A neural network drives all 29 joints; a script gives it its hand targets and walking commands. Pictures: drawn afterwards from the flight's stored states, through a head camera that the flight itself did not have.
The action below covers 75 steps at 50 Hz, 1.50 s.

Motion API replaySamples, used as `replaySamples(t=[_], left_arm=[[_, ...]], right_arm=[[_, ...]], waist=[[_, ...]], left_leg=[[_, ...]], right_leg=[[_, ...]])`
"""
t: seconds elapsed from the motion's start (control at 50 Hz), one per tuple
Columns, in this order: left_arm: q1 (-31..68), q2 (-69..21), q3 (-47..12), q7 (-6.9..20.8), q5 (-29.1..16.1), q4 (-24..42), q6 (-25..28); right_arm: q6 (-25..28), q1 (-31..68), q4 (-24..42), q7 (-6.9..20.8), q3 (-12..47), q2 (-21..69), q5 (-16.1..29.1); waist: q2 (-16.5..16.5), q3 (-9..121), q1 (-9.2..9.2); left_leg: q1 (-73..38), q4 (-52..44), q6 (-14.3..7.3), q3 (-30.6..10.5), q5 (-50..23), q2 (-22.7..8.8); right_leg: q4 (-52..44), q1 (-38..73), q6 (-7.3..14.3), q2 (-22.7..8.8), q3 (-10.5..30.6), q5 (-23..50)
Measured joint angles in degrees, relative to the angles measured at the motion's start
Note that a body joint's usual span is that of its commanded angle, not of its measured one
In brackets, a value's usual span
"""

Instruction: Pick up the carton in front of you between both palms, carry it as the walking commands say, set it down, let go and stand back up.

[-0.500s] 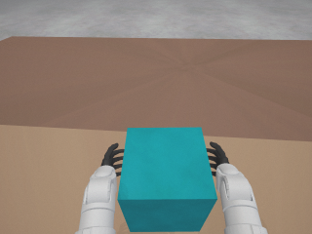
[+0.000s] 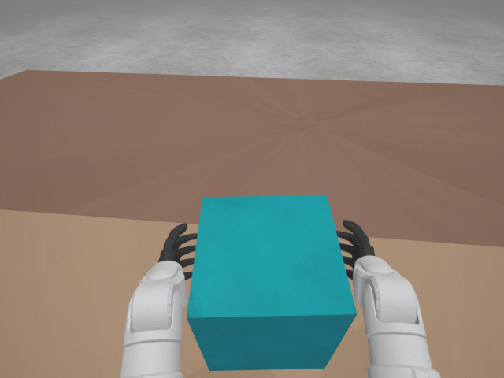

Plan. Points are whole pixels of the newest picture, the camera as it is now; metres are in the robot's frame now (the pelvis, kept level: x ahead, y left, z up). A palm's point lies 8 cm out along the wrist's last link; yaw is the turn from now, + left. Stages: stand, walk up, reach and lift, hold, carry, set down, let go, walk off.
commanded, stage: carry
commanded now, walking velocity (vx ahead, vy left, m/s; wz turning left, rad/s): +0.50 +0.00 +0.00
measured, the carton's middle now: (266, 286) +0.30 +0.00 +0.01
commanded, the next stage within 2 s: none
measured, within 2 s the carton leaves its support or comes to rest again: neither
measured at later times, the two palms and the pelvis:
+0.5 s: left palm (175, 177) +0.49 +0.18 +0.10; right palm (321, 177) +0.49 -0.12 +0.10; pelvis +0.22 +0.03 +0.00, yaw -2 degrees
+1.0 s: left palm (205, 119) +0.80 +0.15 +0.08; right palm (307, 115) +0.82 -0.15 +0.07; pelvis +0.55 -0.02 +0.02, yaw +3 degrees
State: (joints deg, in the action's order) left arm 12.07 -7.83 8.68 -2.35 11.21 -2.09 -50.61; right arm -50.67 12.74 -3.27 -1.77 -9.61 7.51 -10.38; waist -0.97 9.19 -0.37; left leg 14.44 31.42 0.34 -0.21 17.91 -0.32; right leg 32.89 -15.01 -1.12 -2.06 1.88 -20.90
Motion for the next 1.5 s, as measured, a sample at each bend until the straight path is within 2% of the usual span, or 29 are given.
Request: replaySamples(t=[0.08, 0.14, 0.18, 0.22, 0.26, 0.34, 0.36, 0.4, 0.46, 0.52, 0.62, 0.72, 0.76, 0.8, 0.82, 0.86, 0.9, 1.04, 1.12, 1.22, 1.26, 1.28, 1.3, 1.32, 1.34, 1.36, 1.38, 1.42, 1.5], left_arm=[[-1.15, 2.56, -0.56, -0.63, -3.41, 4.98, -6.17], [-0.15, 2.91, -1.17, -1.32, -5.38, 8.09, -10.04], [0.25, 1.20, -1.86, -2.09, -5.29, 9.82, -11.41], [-0.80, -0.47, -2.91, -2.70, -4.34, 11.66, -12.93], [-2.51, 0.01, -4.45, -3.14, -4.15, 14.35, -14.98], [-3.99, 0.29, -3.96, -3.45, -4.74, 20.53, -18.18], [-3.75, 0.27, -3.58, -3.51, -4.91, 21.81, -18.71], [-3.26, 0.40, -2.27, -3.57, -5.36, 23.79, -19.37], [-2.49, 0.88, -0.66, -3.58, -6.26, 23.12, -20.63], [-1.16, -0.06, -0.15, -3.55, -6.15, 21.25, -21.31], [-0.74, -0.12, -1.46, -2.97, -4.90, 20.32, -20.08], [-2.46, 0.10, -2.36, -2.64, -4.29, 21.29, -18.80], [-2.69, 0.13, -2.74, -2.59, -4.31, 21.16, -18.53], [-2.45, 0.09, -3.43, -2.55, -4.05, 19.15, -17.46], [-2.33, 0.08, -3.45, -2.53, -4.00, 18.17, -17.17], [-2.90, 0.13, -3.47, -2.53, -4.16, 17.42, -16.88], [-4.16, 0.25, -3.45, -2.59, -4.48, 18.01, -16.53], [-6.99, 0.49, -3.31, -2.59, -5.43, 21.11, -14.95], [-6.70, 0.49, -3.80, -2.55, -5.78, 23.21, -15.50], [-5.09, 0.39, -4.11, -2.54, -5.50, 25.30, -17.63], [-4.31, 0.33, -3.69, -2.56, -5.17, 25.77, -18.69], [-3.77, 0.42, -3.10, -2.60, -5.07, 25.49, -19.07], [-3.33, 0.31, -2.31, -2.62, -4.99, 24.88, -19.39], [-3.01, 0.22, -1.69, -2.62, -4.86, 24.19, -19.64], [-2.76, 0.18, -1.33, -2.62, -4.74, 23.56, -19.89], [-2.61, 0.17, -1.22, -2.62, -4.62, 23.09, -20.08], [-2.48, 0.17, -1.29, -2.62, -4.54, 22.71, -20.15], [-2.29, 0.14, -1.71, -2.61, -4.49, 22.27, -19.90], [-2.40, 0.11, -2.82, -2.61, -4.50, 22.91, -18.66]], right_arm=[[-5.99, -0.27, 4.01, -2.33, 2.96, 0.48, 1.07], [-10.46, -1.25, 9.73, -3.49, 3.62, -0.01, 2.15], [-12.71, -2.43, 13.80, -3.56, 2.97, -1.11, 3.24], [-14.48, -4.11, 16.38, -3.40, 1.88, -1.77, 4.78], [-16.05, -4.80, 17.80, -3.32, 1.37, -1.23, 5.47], [-17.92, -4.99, 21.35, -3.34, 2.21, 0.07, 5.36], [-18.24, -4.53, 22.16, -3.36, 2.57, 0.05, 5.33], [-18.54, -2.96, 22.51, -3.51, 3.51, 0.25, 5.00], [-19.68, -1.60, 21.07, -3.86, 4.35, 0.42, 4.24], [-21.13, -1.82, 21.51, -4.08, 3.35, 0.40, 4.02], [-20.54, -1.91, 21.88, -4.03, 2.18, 0.39, 4.36], [-19.05, -2.70, 21.70, -3.58, 2.72, 0.27, 4.51], [-18.85, -3.41, 22.12, -3.45, 2.85, 0.16, 4.39], [-18.32, -3.63, 21.30, -3.23, 1.97, 0.08, 4.31], [-18.09, -3.76, 20.70, -3.18, 1.70, 0.14, 4.20], [-17.96, -4.36, 20.16, -3.13, 2.08, 0.04, 3.94], [-17.70, -4.94, 20.11, -3.10, 2.96, -0.04, 3.77], [-15.53, -7.17, 21.80, -3.00, 5.57, -0.15, 3.41], [-16.09, -7.92, 25.00, -3.29, 5.70, -0.19, 3.68], [-18.30, -6.87, 27.82, -3.62, 4.81, -0.16, 4.32], [-19.21, -5.49, 27.50, -3.63, 4.42, -0.07, 4.50], [-19.11, -4.72, 26.33, -3.73, 4.56, 0.03, 4.47], [-19.11, -3.79, 24.90, -3.73, 4.51, 0.12, 4.37], [-19.25, -2.99, 23.53, -3.72, 4.35, 0.22, 4.30], [-19.39, -2.50, 22.52, -3.72, 4.18, 0.29, 4.25], [-19.50, -2.33, 21.92, -3.72, 4.01, 0.33, 4.25], [-19.50, -2.44, 21.71, -3.72, 3.86, 0.33, 4.27], [-19.34, -2.96, 22.11, -3.73, 3.57, 0.28, 4.36], [-18.55, -3.78, 24.07, -3.71, 3.14, 0.15, 4.73]], waist=[[1.52, 1.51, 0.18], [2.59, 0.93, 0.05], [3.41, 1.07, -0.19], [2.25, 1.62, -0.13], [0.59, 1.41, 0.06], [-1.52, -0.30, 1.33], [-1.64, -0.84, 1.59], [-1.71, -1.17, 2.01], [-0.01, -0.76, 1.08], [1.56, -0.70, -0.12], [2.25, -1.43, -2.01], [2.07, -2.85, -2.00], [1.94, -3.60, -1.60], [3.32, -4.48, -0.13], [3.15, -5.13, 0.37], [2.36, -6.35, 1.11], [1.73, -7.00, 1.64], [0.30, -5.36, 2.27], [0.56, -4.17, 1.58], [0.45, -3.17, 0.94], [-0.06, -3.14, 0.83], [-1.39, -3.30, 0.35], [-1.97, -3.56, -0.12], [-1.68, -3.99, -0.53], [-1.19, -4.59, -0.76], [-0.66, -5.20, -0.94], [-0.27, -5.72, -1.08], [0.34, -6.50, -1.23], [1.04, -6.65, -1.26]], left_leg=[[-1.20, -1.81, -0.33, 1.23, 1.38, -1.24], [-2.39, -2.48, 0.14, 0.68, 2.61, -2.32], [-0.70, 2.79, -0.15, 0.85, 5.37, -3.25], [2.92, 9.99, -0.39, 3.09, 9.47, -2.96], [6.28, 12.83, -0.59, 5.34, 11.93, -2.13], [8.89, 3.15, -0.63, 9.08, 3.69, -0.84], [8.17, -0.74, -0.65, 10.34, 0.69, -0.65], [6.55, -1.84, -2.54, 12.14, -6.06, -0.47], [4.37, -0.36, -4.48, 12.52, -0.83, -0.67], [-0.20, -5.21, -3.18, 11.76, -0.24, -0.92], [-9.27, -13.34, -2.14, 10.44, 0.77, -1.47], [-18.10, -14.93, 0.43, 10.02, 6.32, -2.67], [-19.33, -8.46, 1.35, 10.25, 10.77, -3.87], [-13.80, 8.61, 1.03, 8.25, 9.91, -6.11], [-9.10, 18.79, 0.66, 5.64, 9.02, -5.47], [-0.10, 32.92, -0.65, 3.22, 6.22, -4.03], [7.01, 36.14, -1.44, 3.43, 2.57, -3.92], [18.97, 18.56, -0.54, 6.26, -5.39, -5.19], [20.06, 7.80, -0.37, 8.17, -10.88, -5.33], [17.57, -0.09, -1.85, 11.72, -14.25, -3.93], [14.01, -2.95, -2.85, 13.63, -13.61, -2.52], [13.48, -1.18, -4.62, 14.35, -13.25, -1.60], [13.50, 1.41, -5.66, 14.87, -11.01, -1.36], [13.10, 2.66, -6.13, 14.99, -8.78, -1.55], [12.01, 2.29, -6.14, 14.99, -7.35, -1.72], [10.53, 0.85, -5.18, 14.88, -7.18, -1.85], [8.95, -0.90, -4.98, 14.81, -7.07, -1.82], [5.58, -4.74, -5.16, 14.50, -6.93, -1.73], [-0.95, -11.03, -4.46, 13.38, -6.11, -1.75]], right_leg=[[4.91, -4.12, 0.14, -0.05, -4.78, -5.61], [-3.65, -2.75, 0.70, 1.23, -8.74, 1.03], [-5.12, -1.44, 1.75, 1.62, -10.20, 7.11], [-4.98, -0.27, 2.03, 0.79, -10.75, 4.42], [-6.90, 1.86, 1.71, -0.35, -10.56, 2.81], [-10.03, 6.69, -0.02, -2.32, -9.59, 1.43], [-8.88, 7.47, -0.50, -2.75, -9.33, -0.04], [-1.02, 6.17, -0.83, -4.07, -8.77, -4.55], [19.96, -3.27, 0.46, -2.87, -6.79, -7.67], [27.84, -12.04, 1.39, -2.29, -7.60, -3.94], [15.79, -19.81, 1.04, -2.30, -9.21, 6.14], [-1.15, -18.42, 2.03, -0.80, -13.73, 15.75], [-5.34, -14.21, 3.03, 0.33, -16.21, 16.71], [-0.89, -13.60, 6.66, 1.14, -17.45, 14.73], [0.12, -12.88, 7.50, 1.01, -17.63, 12.71], [-1.87, -9.87, 7.33, 0.79, -17.67, 11.05], [-5.78, -6.34, 6.96, 0.87, -17.50, 10.93], [-16.06, 5.38, 5.37, 0.63, -15.48, 8.76], [-18.50, 12.08, 3.83, 0.70, -14.82, 5.16], [-18.22, 20.06, 1.06, 0.42, -14.04, -1.84], [-12.64, 21.28, -0.09, -0.85, -13.68, -6.80], [-6.22, 19.89, -0.23, -2.76, -13.62, -9.32], [3.47, 16.34, 0.09, -4.02, -12.28, -7.84], [14.01, 11.57, 0.28, -3.77, -9.55, -6.75], [23.35, 6.60, 0.70, -2.93, -7.14, -5.74], [30.28, 1.96, 1.26, -2.24, -5.74, -4.38], [34.38, -2.21, 1.75, -1.96, -5.11, -2.58], [35.62, -8.96, 2.25, -2.22, -5.10, 1.29], [27.03, -17.53, 1.84, -3.45, -6.18, 6.41]])
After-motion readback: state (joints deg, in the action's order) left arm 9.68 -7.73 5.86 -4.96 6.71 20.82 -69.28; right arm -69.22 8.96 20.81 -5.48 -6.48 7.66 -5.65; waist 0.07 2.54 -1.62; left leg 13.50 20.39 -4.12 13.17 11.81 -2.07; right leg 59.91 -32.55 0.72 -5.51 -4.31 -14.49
